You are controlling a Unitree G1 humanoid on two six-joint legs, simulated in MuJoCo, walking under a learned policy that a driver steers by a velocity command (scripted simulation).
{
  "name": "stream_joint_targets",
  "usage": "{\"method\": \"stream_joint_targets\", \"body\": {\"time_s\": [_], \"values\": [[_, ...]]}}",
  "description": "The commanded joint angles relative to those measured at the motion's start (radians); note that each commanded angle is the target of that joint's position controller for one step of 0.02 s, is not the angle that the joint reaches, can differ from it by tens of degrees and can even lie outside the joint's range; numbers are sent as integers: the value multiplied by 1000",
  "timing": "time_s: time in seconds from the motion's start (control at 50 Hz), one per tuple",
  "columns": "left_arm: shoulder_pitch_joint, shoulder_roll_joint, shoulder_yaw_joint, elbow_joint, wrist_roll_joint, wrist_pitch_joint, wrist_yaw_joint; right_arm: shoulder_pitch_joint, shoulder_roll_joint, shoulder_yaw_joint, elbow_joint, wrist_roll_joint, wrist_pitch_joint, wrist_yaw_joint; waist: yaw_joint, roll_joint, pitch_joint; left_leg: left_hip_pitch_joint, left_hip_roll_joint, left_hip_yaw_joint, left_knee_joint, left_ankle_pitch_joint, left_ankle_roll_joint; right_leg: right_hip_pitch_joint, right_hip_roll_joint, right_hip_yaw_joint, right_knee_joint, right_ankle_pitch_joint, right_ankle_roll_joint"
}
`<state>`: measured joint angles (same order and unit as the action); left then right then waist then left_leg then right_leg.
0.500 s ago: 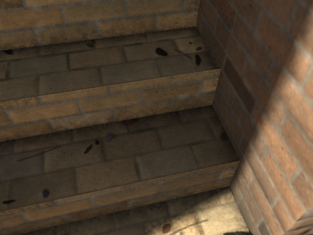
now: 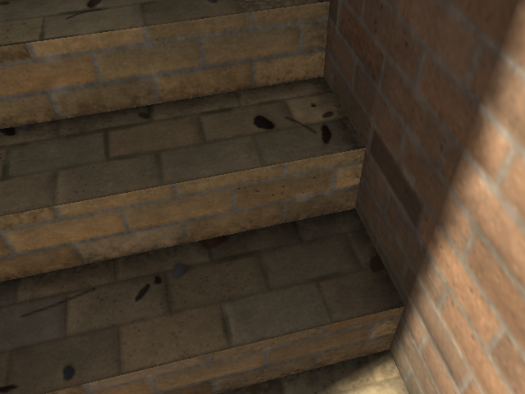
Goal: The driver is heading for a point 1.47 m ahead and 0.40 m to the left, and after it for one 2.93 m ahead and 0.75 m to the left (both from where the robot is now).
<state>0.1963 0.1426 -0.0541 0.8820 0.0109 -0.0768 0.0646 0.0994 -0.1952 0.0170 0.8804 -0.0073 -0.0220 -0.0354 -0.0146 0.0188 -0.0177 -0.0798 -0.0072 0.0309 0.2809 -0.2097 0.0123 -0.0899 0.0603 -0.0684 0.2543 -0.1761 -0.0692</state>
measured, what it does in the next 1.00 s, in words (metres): stands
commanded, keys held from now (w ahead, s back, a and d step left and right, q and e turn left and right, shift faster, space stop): w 1.00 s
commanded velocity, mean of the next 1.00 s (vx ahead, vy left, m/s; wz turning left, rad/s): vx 0.50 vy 0.00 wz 0.00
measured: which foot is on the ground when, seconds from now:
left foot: down 0.00-1.00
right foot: down 0.00-1.00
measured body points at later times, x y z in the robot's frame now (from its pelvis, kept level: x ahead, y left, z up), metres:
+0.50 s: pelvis -0.02 +0.00 +0.00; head -0.01 +0.00 +0.45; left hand +0.10 +0.22 -0.13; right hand +0.11 -0.23 -0.13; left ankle -0.04 +0.11 -0.75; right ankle -0.03 -0.07 -0.75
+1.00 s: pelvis -0.02 +0.01 +0.00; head -0.01 +0.00 +0.45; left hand +0.09 +0.22 -0.13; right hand +0.11 -0.23 -0.13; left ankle -0.04 +0.11 -0.75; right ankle -0.03 -0.07 -0.75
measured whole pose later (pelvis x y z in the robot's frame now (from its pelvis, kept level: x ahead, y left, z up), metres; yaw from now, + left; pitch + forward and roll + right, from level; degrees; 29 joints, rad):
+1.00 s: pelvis -0.02 +0.01 +0.00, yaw +0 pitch +0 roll +0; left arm 0.19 0.15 -0.06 0.95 0.01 -0.08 0.05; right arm 0.12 -0.19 0.02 0.94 -0.01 -0.04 -0.03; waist -0.01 0.01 -0.01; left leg -0.07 -0.02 0.03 0.21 -0.15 0.02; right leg -0.09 0.05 -0.05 0.20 -0.13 -0.06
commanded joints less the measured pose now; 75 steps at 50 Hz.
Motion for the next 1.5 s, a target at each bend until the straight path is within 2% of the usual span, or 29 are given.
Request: {"method": "stream_joint_targets", "body": {"time_s": [0.02,0.34,0.66,0.68,0.72,0.76,0.78,0.84,0.88,0.9,0.92,0.94,1.02,1.48,1.5], "values": [[-10,80,15,-44,0,-10,0,-25,-67,-10,-46,-3,-10,0,-7,-27,-60,-2,121,-101,-28,234,-2,66,-197,152,-12,454,48],[-35,95,9,-15,4,-12,-11,-49,-84,-6,-33,-7,-25,9,-1,-25,-32,-7,133,-111,-84,186,3,26,-192,156,-67,209,35],[-40,92,7,1,7,-16,-18,-34,-91,-11,-20,-7,-31,9,0,-25,-30,-11,132,-117,-95,171,9,15,-194,165,-83,165,28],[-14,84,9,12,2,-17,-15,2,-93,-14,10,-13,-33,5,7,-37,-47,3,136,-121,-86,153,11,21,-181,155,-77,102,28],[-16,83,9,15,2,-18,-14,-8,-92,-15,13,-13,-35,5,8,-29,-11,-10,133,-119,-87,144,12,-9,-180,162,-87,66,26],[-17,84,11,17,2,-20,-14,-14,-89,-15,16,-11,-36,5,8,-19,-1,-12,133,-119,-89,156,12,-13,-180,163,-84,83,24],[-42,91,9,9,7,-20,-17,-51,-86,-13,-12,-4,-35,8,0,-5,12,-25,131,-117,-97,187,11,-14,-193,172,-86,165,22],[-28,92,12,13,4,-21,-18,-25,-91,-16,-6,-4,-33,7,-2,-21,-47,-2,132,-118,-86,207,12,37,-195,162,-61,256,26],[-27,86,10,16,3,-21,-18,-24,-88,-15,-7,-6,-31,5,-3,-29,-44,1,132,-118,-88,201,11,32,-193,161,-66,239,28],[-3,76,11,27,-1,-21,-14,8,-90,-17,22,-12,-33,1,4,-41,-56,15,136,-122,-83,178,12,33,-181,152,-65,164,28],[-1,75,10,29,-1,-21,-13,4,-92,-18,23,-13,-33,0,7,-34,-30,7,135,-121,-85,172,12,14,-179,155,-73,130,27],[-30,85,9,21,4,-20,-15,-40,-85,-15,-7,-7,-31,5,0,-19,2,-12,132,-118,-96,193,10,-4,-190,167,-83,185,25],[-22,88,12,23,2,-20,-17,-23,-87,-17,-3,-5,-32,4,-2,-25,-46,3,133,-118,-89,214,10,41,-195,161,-61,268,28],[-39,86,16,21,3,-17,-19,-40,-85,-20,-14,-7,-33,5,-1,-26,-40,4,135,-122,-101,208,8,35,-195,166,-76,237,28],[-17,77,17,30,-2,-19,-16,-8,-87,-22,15,-11,-35,1,6,-38,-56,18,138,-127,-96,188,11,39,-184,158,-74,172,28]]}}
